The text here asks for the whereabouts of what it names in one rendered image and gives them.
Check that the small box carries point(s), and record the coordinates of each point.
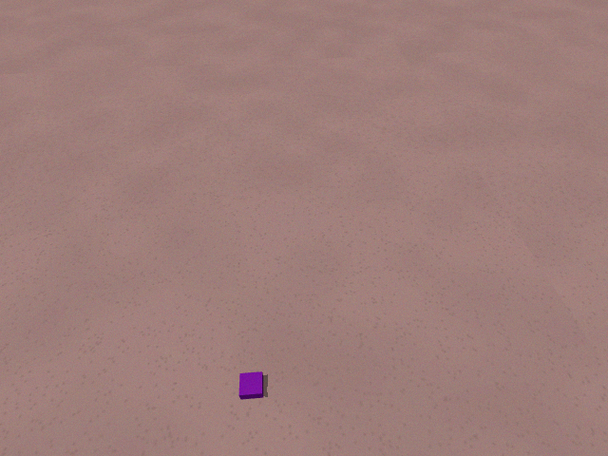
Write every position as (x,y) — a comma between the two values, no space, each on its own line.
(251,385)

